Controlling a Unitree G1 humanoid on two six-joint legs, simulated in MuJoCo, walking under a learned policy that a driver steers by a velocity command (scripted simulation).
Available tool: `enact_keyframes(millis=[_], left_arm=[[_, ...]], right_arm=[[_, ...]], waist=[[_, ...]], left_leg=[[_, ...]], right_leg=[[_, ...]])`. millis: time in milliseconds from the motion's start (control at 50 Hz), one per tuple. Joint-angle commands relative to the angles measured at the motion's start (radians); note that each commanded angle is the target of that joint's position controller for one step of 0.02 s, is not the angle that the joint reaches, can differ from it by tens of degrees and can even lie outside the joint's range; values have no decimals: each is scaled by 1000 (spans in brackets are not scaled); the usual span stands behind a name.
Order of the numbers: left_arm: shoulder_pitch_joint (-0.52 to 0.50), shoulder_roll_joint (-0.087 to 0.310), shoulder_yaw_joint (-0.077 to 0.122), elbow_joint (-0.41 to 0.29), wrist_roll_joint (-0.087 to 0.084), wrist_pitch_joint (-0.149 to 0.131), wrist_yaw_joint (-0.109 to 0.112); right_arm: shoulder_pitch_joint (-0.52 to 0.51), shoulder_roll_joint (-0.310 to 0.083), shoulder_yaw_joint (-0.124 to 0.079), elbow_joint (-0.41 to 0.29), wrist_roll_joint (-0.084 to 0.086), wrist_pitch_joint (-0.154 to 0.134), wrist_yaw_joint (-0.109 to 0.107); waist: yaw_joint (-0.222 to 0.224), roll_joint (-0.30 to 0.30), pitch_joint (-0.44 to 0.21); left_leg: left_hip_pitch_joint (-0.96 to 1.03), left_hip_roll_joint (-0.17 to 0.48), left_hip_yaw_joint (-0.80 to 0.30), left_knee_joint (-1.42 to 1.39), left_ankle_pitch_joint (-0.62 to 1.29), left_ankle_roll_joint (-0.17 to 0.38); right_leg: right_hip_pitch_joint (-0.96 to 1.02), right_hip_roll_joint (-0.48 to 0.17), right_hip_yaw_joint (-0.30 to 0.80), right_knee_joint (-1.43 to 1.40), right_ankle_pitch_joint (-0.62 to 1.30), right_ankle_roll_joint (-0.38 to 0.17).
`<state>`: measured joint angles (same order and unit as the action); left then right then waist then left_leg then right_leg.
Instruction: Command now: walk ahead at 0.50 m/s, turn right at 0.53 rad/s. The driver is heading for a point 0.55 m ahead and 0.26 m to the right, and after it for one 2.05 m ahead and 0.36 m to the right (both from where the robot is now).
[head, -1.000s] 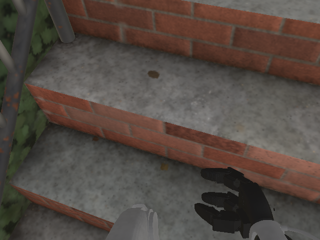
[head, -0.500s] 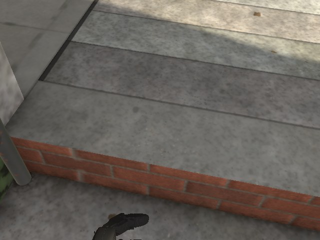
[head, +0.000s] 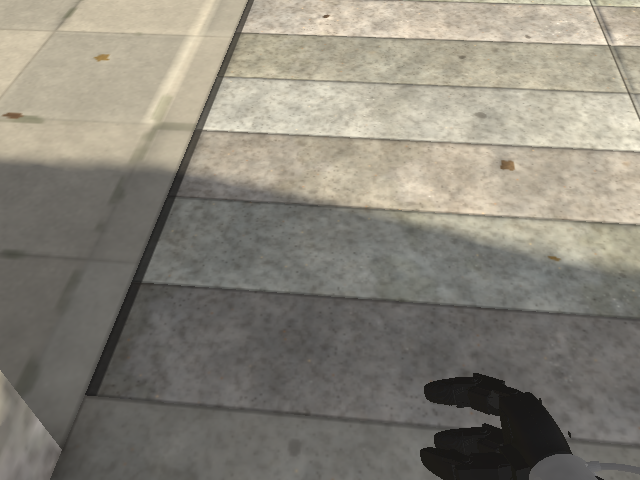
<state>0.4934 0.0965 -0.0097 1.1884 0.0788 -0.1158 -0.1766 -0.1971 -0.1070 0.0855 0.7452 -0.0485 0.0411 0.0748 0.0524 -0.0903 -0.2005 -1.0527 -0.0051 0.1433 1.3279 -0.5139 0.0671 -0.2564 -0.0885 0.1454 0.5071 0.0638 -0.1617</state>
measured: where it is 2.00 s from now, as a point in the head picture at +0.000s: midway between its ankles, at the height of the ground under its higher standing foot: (469, 239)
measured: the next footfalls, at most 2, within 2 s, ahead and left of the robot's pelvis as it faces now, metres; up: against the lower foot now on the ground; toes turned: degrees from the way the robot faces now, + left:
right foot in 0.46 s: +0.38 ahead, -0.15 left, +0.19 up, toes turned -18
left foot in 1.00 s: +0.71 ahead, -0.04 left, +0.19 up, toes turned -33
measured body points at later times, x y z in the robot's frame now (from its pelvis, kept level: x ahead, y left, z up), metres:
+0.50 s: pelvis +0.25 -0.02 +0.17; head +0.26 -0.02 +0.62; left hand +0.57 +0.05 +0.12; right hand +0.12 -0.17 +0.02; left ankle +0.12 +0.13 -0.57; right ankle +0.34 -0.13 -0.40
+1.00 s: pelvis +0.51 -0.07 +0.32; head +0.51 -0.06 +0.77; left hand +0.66 +0.12 +0.17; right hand +0.62 -0.37 +0.26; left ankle +0.67 -0.02 -0.40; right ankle +0.34 -0.13 -0.40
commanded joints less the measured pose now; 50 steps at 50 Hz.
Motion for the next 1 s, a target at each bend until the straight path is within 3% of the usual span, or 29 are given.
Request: enact_keyframes(millis=[20,40,80,100,140,160,220,280,320,360,380,440,460,480,500,520,540,560,600,620,660,700,720,800,860,880,960,980,1000], left_arm=[[-47,95,43,-13,-21,29,-4],[-78,78,49,-19,-53,29,18],[-187,67,44,-96,-41,28,63],[-220,35,28,-124,-35,40,67],[-199,-23,8,-143,-27,64,56],[-261,-30,2,-169,-46,65,55],[-390,-27,-27,-250,-85,55,61],[-514,20,-44,-337,-74,73,84],[-693,90,-44,-443,-65,119,104],[-842,98,-51,-498,-49,179,105],[-809,84,-47,-482,-38,191,87],[-710,52,-51,-468,-42,152,52],[-631,51,-49,-451,-43,134,56],[-493,82,-39,-408,-47,130,70],[-384,122,-27,-379,-78,134,93],[-237,201,7,-344,-79,144,121],[-45,285,38,-247,-35,133,141],[14,327,64,-235,-17,115,135],[-151,254,58,-180,-34,41,142],[-175,209,49,-153,-49,22,133],[-307,120,22,-142,-21,8,113],[-400,127,25,-192,-30,-14,112],[-408,130,23,-219,-41,-34,119],[-191,166,35,-239,-3,-58,133],[-132,164,42,-246,-56,-55,121],[-128,198,50,-253,-61,-49,117],[-138,260,73,-259,-64,-33,111],[-153,263,83,-262,-67,-28,112],[-119,217,71,-253,-49,-33,103]], right_arm=[[632,-299,-112,137,-29,-28,-38],[468,-261,-101,181,10,-65,-32],[354,-65,-67,260,26,-88,-16],[319,11,-47,299,28,-94,-26],[302,30,-51,321,2,-123,-39],[353,30,-53,343,-13,-130,-28],[432,2,-50,378,-81,-119,-10],[518,-21,-30,419,-110,-121,-7],[626,-58,-31,446,-119,-125,1],[655,-110,-40,436,-107,-121,36],[639,-143,-47,414,-77,-135,39],[737,-313,-92,394,-12,-170,15],[734,-334,-107,381,-24,-163,13],[738,-320,-113,348,-60,-164,5],[774,-286,-116,338,-74,-170,5],[701,-274,-113,307,-86,-168,19],[634,-166,-100,290,-85,-147,47],[637,-161,-106,293,-55,-124,71],[520,-105,-94,226,-35,-140,38],[470,-84,-83,181,-34,-149,17],[442,-97,-75,149,-24,-139,-19],[407,-169,-89,141,-32,-112,-33],[395,-192,-100,136,-40,-111,-47],[264,-159,-91,78,-33,-140,-60],[123,-103,-71,-3,-24,-120,-44],[115,-120,-81,-12,-14,-110,-35],[99,-190,-113,-57,-2,-118,-52],[157,-222,-131,-39,18,-135,-64],[336,-274,-150,16,31,-158,-68]], waist=[[-296,405,-147],[-179,366,62],[-93,81,73],[-54,21,67],[20,48,94],[9,69,130],[10,120,170],[10,106,148],[-39,119,98],[-69,150,123],[-37,161,119],[4,269,27],[21,304,6],[37,294,-107],[41,243,-181],[128,160,-200],[156,-53,-157],[149,-52,-166],[37,33,69],[-14,32,91],[-118,177,82],[-162,120,87],[-167,88,97],[-43,78,80],[-2,52,133],[-8,36,168],[-37,1,182],[-60,-11,155],[-97,71,24]], left_leg=[[782,363,-1146,-920,-411,307],[614,325,-988,-893,-449,259],[630,306,-692,-888,-142,232],[630,282,-557,-878,4,180],[647,221,-292,-907,210,119],[683,212,-208,-939,230,122],[687,247,-131,-1084,234,138],[771,223,-26,-1137,286,102],[809,221,9,-1218,332,106],[702,289,37,-1384,464,156],[704,302,85,-1383,716,167],[1172,356,122,-1130,1770,134],[1289,373,117,-1045,1926,143],[1256,357,123,-921,2039,144],[1003,325,76,-790,1984,133],[757,263,18,-594,1735,122],[388,93,-16,-211,626,31],[295,14,-286,292,543,26],[86,-43,-442,634,574,48],[2,-49,-445,663,544,78],[-38,-20,-406,604,536,87],[1,30,-303,485,413,44],[64,51,-274,435,415,26],[123,119,-200,71,466,-94],[392,125,-155,-398,423,-144],[462,105,-139,-455,424,-150],[566,53,-139,-716,381,-101],[652,42,-111,-779,415,-67],[920,86,-155,-725,494,17]], right_leg=[[-658,108,187,1275,119,-29],[-801,107,158,1468,111,-18],[-898,126,143,1622,31,-85],[-911,108,146,1581,19,-118],[-966,71,95,1516,12,-141],[-1052,79,60,1594,-66,-164],[-1200,75,-24,1900,-219,-221],[-1269,32,-48,1704,-182,-237],[-1191,-20,-137,1354,-110,-198],[-980,-31,-224,1164,-365,-143],[-860,-11,-322,1094,-379,-127],[-872,122,-349,857,-577,-97],[-824,158,-328,747,-602,-84],[-639,166,-248,768,-401,-96],[-334,175,-105,716,-408,-105],[-77,166,52,543,-483,-109],[156,68,359,243,-414,-187],[66,-1,678,9,-684,-158],[-147,8,642,12,-848,-98],[-142,13,567,23,-682,-81],[-207,35,429,33,-414,-85],[-281,68,252,-10,-323,-79],[-332,99,191,-50,-317,-65],[-220,84,162,-87,-49,-93],[-264,56,169,-115,-89,-96],[-274,29,207,-120,-130,-105],[-53,-56,330,-34,-57,-82],[-2,-28,303,40,81,-40],[-48,45,230,253,147,25]])
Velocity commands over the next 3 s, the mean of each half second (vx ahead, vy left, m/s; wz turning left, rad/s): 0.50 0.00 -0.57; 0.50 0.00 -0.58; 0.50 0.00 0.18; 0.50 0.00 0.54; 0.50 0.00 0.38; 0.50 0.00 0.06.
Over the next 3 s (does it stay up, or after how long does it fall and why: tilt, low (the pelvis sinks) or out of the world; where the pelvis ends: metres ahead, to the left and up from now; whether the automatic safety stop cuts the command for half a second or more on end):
stays up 1.51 -0.19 0.33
